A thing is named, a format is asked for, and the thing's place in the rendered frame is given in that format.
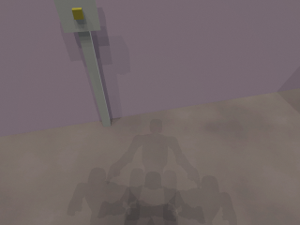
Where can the button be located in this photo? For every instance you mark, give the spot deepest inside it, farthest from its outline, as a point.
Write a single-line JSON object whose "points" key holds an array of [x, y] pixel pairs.
{"points": [[77, 13]]}

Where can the panel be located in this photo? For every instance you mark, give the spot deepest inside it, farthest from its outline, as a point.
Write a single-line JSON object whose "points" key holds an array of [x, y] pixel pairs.
{"points": [[90, 22]]}

